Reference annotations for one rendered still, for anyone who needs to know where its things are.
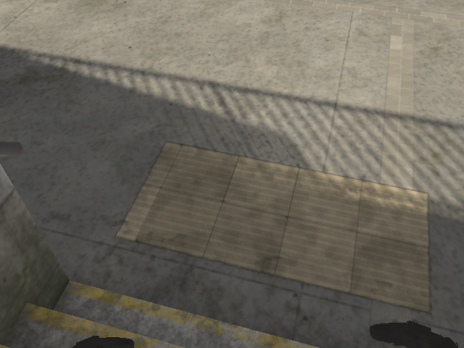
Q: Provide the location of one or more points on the stairs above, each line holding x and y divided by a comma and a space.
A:
84, 311

